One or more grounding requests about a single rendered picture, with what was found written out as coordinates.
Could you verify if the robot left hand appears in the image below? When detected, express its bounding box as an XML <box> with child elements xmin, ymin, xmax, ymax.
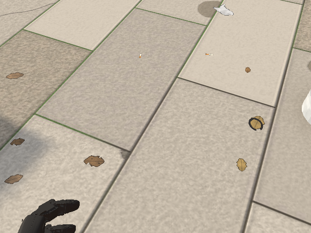
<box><xmin>18</xmin><ymin>199</ymin><xmax>80</xmax><ymax>233</ymax></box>

